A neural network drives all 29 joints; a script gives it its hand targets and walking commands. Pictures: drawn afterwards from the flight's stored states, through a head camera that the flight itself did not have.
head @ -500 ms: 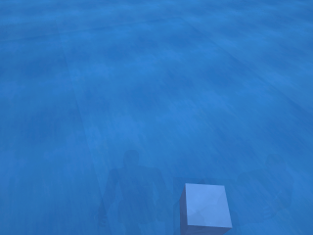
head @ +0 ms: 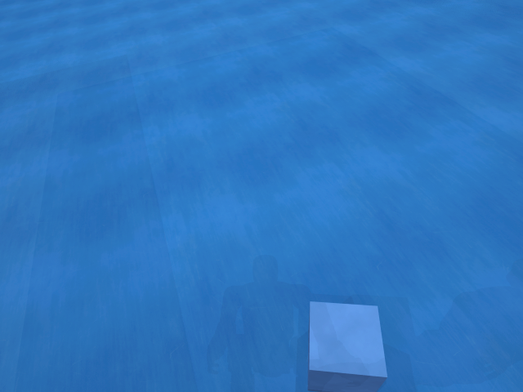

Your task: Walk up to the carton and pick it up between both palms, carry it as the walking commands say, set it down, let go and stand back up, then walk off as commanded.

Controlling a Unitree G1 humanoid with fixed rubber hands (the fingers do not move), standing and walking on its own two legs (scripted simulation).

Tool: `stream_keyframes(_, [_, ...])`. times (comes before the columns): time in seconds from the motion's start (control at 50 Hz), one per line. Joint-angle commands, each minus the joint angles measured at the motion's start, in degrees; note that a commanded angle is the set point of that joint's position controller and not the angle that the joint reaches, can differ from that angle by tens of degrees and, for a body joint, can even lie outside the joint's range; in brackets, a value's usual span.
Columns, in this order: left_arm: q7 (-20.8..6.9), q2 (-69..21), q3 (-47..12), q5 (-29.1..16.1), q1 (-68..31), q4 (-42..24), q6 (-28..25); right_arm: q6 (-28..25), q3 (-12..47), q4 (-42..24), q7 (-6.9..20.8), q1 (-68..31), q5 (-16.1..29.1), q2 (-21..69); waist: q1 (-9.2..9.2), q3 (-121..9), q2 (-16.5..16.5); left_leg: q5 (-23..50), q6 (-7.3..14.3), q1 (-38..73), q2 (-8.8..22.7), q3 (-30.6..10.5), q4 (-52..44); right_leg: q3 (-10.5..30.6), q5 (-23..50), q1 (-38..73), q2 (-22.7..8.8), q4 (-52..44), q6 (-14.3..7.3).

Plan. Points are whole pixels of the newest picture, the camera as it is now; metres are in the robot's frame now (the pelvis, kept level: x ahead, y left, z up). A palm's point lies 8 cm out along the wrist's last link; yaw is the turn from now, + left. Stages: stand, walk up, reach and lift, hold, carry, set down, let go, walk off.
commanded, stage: walk up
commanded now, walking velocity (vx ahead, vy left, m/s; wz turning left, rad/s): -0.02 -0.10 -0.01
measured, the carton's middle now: (341, 349) +0.40 -0.16 -0.64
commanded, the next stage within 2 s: none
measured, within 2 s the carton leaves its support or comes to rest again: neither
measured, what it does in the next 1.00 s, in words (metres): steps on the spot: left foot, then right foot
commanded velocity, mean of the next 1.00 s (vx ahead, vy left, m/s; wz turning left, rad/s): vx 0.08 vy -0.08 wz -0.08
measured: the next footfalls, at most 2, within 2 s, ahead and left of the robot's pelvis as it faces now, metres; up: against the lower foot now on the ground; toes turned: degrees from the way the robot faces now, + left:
left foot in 0.22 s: -0.03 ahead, +0.12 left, +0.00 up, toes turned +4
right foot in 0.80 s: +0.04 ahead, -0.12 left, +0.00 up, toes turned -5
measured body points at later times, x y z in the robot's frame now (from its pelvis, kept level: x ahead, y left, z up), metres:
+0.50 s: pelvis -0.06 +0.04 +0.01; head -0.04 +0.09 +0.45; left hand -0.02 +0.28 -0.17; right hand -0.02 -0.22 -0.11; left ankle -0.07 +0.11 -0.73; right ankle -0.11 -0.12 -0.63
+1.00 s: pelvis -0.02 -0.05 +0.00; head +0.01 -0.08 +0.45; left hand +0.04 +0.17 -0.14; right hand +0.01 -0.29 -0.17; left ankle -0.08 +0.09 -0.71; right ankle +0.00 -0.11 -0.73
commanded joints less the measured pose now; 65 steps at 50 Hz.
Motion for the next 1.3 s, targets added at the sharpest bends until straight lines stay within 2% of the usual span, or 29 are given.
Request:
stream_keyframes(0.0, [0.44, 13.12, 1.31, 1.92, 2.69, -3.61, 1.8, 0.76, -2.15, -2.15, -0.63, -2.94, -0.95, -4.17, -2.31, 4.27, -11.53, -2.37, 0.12, -3.74, -0.29, -1.56, 1.93, 20.02, 8.68, -8.96, -11.37, -20.55, -3.4])
stream_keyframes(0.02, [0.41, 13.81, 1.66, 2.13, 1.95, -4.25, 2.13, 0.94, -2.41, -2.36, -0.69, -3.65, -1.07, -4.48, -2.62, 5.36, -9.59, -3.87, -0.08, -3.16, -0.46, -1.24, 1.66, 23.15, 7.18, -11.68, -12.73, -21.31, -4.24])
stream_keyframes(0.06, [-0.52, 13.98, 2.16, 2.4, -0.24, -5.48, 2.88, 0.42, -2.3, -0.89, -0.83, 0.66, -1.19, -4.16, -4.35, 4.66, -10.72, -3.92, 0.83, 3.79, -0.12, 1.29, -0.53, 20.35, -4.21, -18.48, -10.53, -22.19, -5.25])
stream_keyframes(0.12, [-1.22, 12.89, 3.03, 2.47, -5.42, -6.79, 3.22, -0.8, -2.55, 2.35, -1.28, 9.4, -1.03, -4.4, -8.98, 6.07, -5.26, 6.76, 2.58, 14.26, 2.35, 0.79, -16.52, 16.16, -12.66, -27.66, -6.32, -14.37, -1.48])
stream_keyframes(0.14, [-1.47, 9.53, 2.55, 1.99, -5.3, -7.86, 3.13, -1.44, -3.27, 3.44, -1.73, 12.18, -1.83, -7.84, -9.81, 5.69, 6.49, -1.42, 4.78, 13.18, 12.56, -12.4, -26.76, 11.37, -13.71, -30.24, -1.37, -1.51, 1.37])
stream_keyframes(0.16, [-1.87, 7.1, 2.56, 1.55, -5.5, -9.34, 3.36, -1.75, -5.1, 2.06, -2.61, 12.57, -2.32, -14.0, -8.71, 4.0, 19.04, -9.62, 10.4, 4.69, 28.62, -29.34, -37.62, 4.37, -12.78, -29.19, 4.43, 22.19, 5.55])
stream_keyframes(0.2, [-2.02, 9.08, 3.5, 1.6, -3.22, -7.91, 3.86, -2.6, -3.45, -1.74, -2.16, 0.64, -2.58, -10.25, -3.12, 6.9, 10.29, -10.33, 10.11, -8.22, 24.52, -22.41, -39.57, 8.06, -6.34, -22.55, 1.13, 34.23, 5.63])
stream_keyframes(0.22, [-2.37, 9.32, 3.48, 2.03, -2.6, -6.62, 3.99, -3.04, -3.54, -2.21, -1.96, -1.81, -2.21, -9.92, -2.27, 6.82, 9.52, -10.47, 9.41, -8.03, 22.47, -20.47, -39.35, 7.81, -3.43, -21.96, 0.48, 34.9, 5.99])
stream_keyframes(0.26, [-2.72, 8.12, 3.14, 2.12, -3.21, -5.05, 3.81, -4.0, -2.48, -1.63, -1.99, -1.71, -1.45, -6.51, -2.46, 6.6, 9.01, 4.13, 8.93, -5.41, 18.16, -15.1, -37.01, 4.9, 0.36, -20.21, -0.04, 35.58, 5.75])
stream_keyframes(0.3, [-3.52, 8.74, 3.76, 2.54, -2.15, -4.96, 4.54, -4.0, -3.41, -1.95, -2.32, 2.35, -0.8, -8.87, -2.28, 3.15, 5.05, 22.41, 6.54, 3.08, 18.97, -13.13, -31.94, 4.32, 2.18, -24.5, 0.63, 39.34, 6.41])
stream_keyframes(0.34, [-3.95, 8.08, 3.58, 2.44, -1.17, -4.67, 4.64, -4.46, -3.06, -0.41, -2.02, 6.92, -0.9, -8.26, -2.93, -1.47, 6.69, 21.24, 4.44, 7.17, 17.9, -11.51, -30.83, 5.16, 4.58, -24.11, -0.08, 40.86, 6.56])
stream_keyframes(0.38, [-4.58, 8.21, 2.9, 2.73, -2.91, -4.71, 4.7, -4.86, -2.72, 0.63, -1.61, 8.34, -0.79, -7.86, -4.16, -1.68, 8.66, 8.5, 4.48, 11.01, 17.77, -12.26, -33.76, 5.62, 5.67, -27.33, -0.85, 40.57, 6.6])
stream_keyframes(0.42, [-4.95, 8.13, 2.33, 2.58, -3.53, -4.89, 4.17, -5.23, -2.79, 1.19, -1.42, 9.35, -0.54, -8.22, -4.4, 0.74, 8.6, 5.19, 4.0, 11.98, 17.79, -12.73, -34.87, 5.69, 6.92, -28.9, -1.22, 39.0, 6.63])
stream_keyframes(0.48, [-4.49, 7.1, 1.23, 2.31, -3.18, -4.22, 2.45, -6.67, -2.09, 1.28, -0.62, 8.46, -0.97, -6.31, -5.55, -0.73, 12.1, 9.49, 5.95, 14.22, 15.81, -8.93, -33.89, 4.38, 5.58, -26.54, -1.77, 32.39, 6.56])
stream_keyframes(0.56, [-4.12, 7.72, 0.5, 1.8, -6.18, -5.61, 1.15, -7.2, -2.89, 0.85, -0.79, 10.69, -1.16, -8.08, -6.4, -1.31, 9.7, 28.27, 8.9, 18.25, 18.32, -8.57, -30.04, 3.41, 1.65, -26.36, -2.57, 23.12, 6.29])
stream_keyframes(0.66, [-3.62, 6.2, -0.82, 1.2, -2.68, -6.88, -0.1, -6.49, -3.41, 0.48, -0.51, 4.6, -1.82, -9.01, -3.92, -2.77, 15.38, 33.47, 8.59, 11.42, 15.68, -2.72, -25.37, 0.61, -2.52, -11.07, -3.17, 4.0, 4.18])
stream_keyframes(0.68, [-3.12, 6.08, -0.69, 1.33, 1.32, -5.26, -0.51, -5.81, -3.79, 0.36, -0.42, 1.95, -1.91, -8.92, -2.1, -3.69, 15.76, 36.97, 7.47, 9.74, 13.53, -0.48, -19.88, 0.15, 1.15, -6.25, -1.67, -2.66, 3.35])
stream_keyframes(0.7, [-2.61, 7.07, -0.74, 0.74, 5.69, -3.94, -1.09, -5.11, -3.54, -0.22, -0.4, 0.17, -1.32, -8.53, -0.1, -4.69, 11.17, 40.94, 5.85, 11.04, 10.92, 1.81, -12.25, 1.17, 9.96, -2.96, -1.38, -11.52, 2.3])
stream_keyframes(0.74, [-1.7, 12.19, 0.67, 0.22, 8.99, -2.29, -3.23, -3.55, -0.84, 0.55, -0.28, 7.51, 0.34, -0.35, -1.55, -8.56, -10.45, -4.39, 1.41, -4.45, -0.24, -1.91, -1.25, 23.96, 76.02, 11.6, -19.07, -10.61, 1.3])
stream_keyframes(0.76, [-1.5, 12.99, 0.45, -0.02, 10.3, -1.26, -3.16, -2.45, -1.01, 0.68, -0.17, 8.41, 0.78, -1.13, -1.89, -9.35, -11.11, -7.74, 1.6, -2.94, -0.51, -5.53, 0.09, 25.63, 79.57, 10.71, -20.76, -11.64, 0.0])
stream_keyframes(0.8, [-1.28, 12.4, 0.23, 0.73, 9.03, -0.19, -2.58, -0.9, -2.06, 0.0, 0.35, 6.45, 0.27, -2.91, -2.23, -7.03, -7.45, -3.25, 1.27, -1.26, -0.66, -6.18, 1.95, 25.13, 56.97, 6.44, -18.49, -17.17, 0.81])
stream_keyframes(0.84, [-0.44, 10.97, -0.01, 0.39, 6.17, -2.01, -2.09, -0.21, -2.21, -0.14, 0.5, 5.59, 0.26, -3.51, -2.24, -4.23, -9.22, -0.26, 1.21, -3.48, -0.92, -5.86, 0.7, 23.19, 46.45, 7.08, -14.97, -17.72, 2.89])
stream_keyframes(0.9, [-0.21, 10.87, 0.05, 0.32, 7.03, -1.86, -2.08, -0.27, -2.07, 0.7, 0.62, 5.69, 0.39, -3.54, -2.14, -5.61, -11.0, 1.94, 0.96, -2.72, -0.3, -5.38, 0.36, 22.15, 48.94, 8.26, -14.14, -16.53, 4.81])
stream_keyframes(1.0, [0.18, 9.73, 0.36, -0.05, 8.68, -1.76, -1.89, -0.3, -1.99, 0.92, 0.32, 5.49, 0.38, -2.54, -1.56, -7.02, -9.11, 2.53, 1.13, -3.68, -0.42, -5.26, -1.85, 20.74, 46.9, 12.32, -13.44, -15.31, 3.96])
stream_keyframes(1.06, [0.1, 9.6, 0.44, 0.52, 8.44, -1.56, -1.46, 0.06, -2.08, 0.81, 0.27, 4.76, 0.22, -2.49, -1.31, -6.13, -8.39, 1.56, 1.53, -2.28, -0.63, -5.52, -3.88, 22.66, 33.85, 9.0, -13.44, -17.94, 3.08])
stream_keyframes(1.16, [-0.52, 11.3, 1.42, 1.44, 1.54, -4.08, 0.29, -0.01, -1.9, 1.54, 0.39, 6.73, -0.45, -2.89, -3.56, -0.11, -8.83, -0.34, 2.14, 3.47, -0.19, -2.52, -6.46, 24.07, -6.84, -8.74, -12.44, -25.1, -1.28])
stream_keyframes(1.22, [-0.63, 12.52, 2.11, 1.78, -0.83, -4.91, 1.34, -0.46, -1.4, 2.11, 0.53, 8.53, -0.88, -2.36, -5.66, 2.69, -9.42, 1.44, 2.64, 7.71, -0.42, 0.35, -11.39, 22.7, -16.06, -16.21, -11.63, -25.88, -2.54])
stream_keyframes(1.26, [-0.87, 12.19, 2.19, 1.69, -1.07, -4.82, 1.76, -0.95, -1.19, 3.41, 0.3, 11.21, -1.01, -2.35, -7.13, 3.36, -8.14, 4.28, 3.57, 11.8, -0.88, 1.74, -18.75, 19.46, -15.31, -18.49, -8.98, -25.18, 0.57])
stream_keyframes(1.28, [-0.98, 10.8, 1.69, 1.58, -2.1, -5.98, 1.89, -1.3, -1.6, 3.75, 0.19, 12.43, -1.34, -3.71, -8.03, 4.74, -3.75, 0.46, 4.66, 11.69, 1.9, -1.36, -23.76, 15.85, -14.97, -20.34, -5.93, -22.01, 3.05])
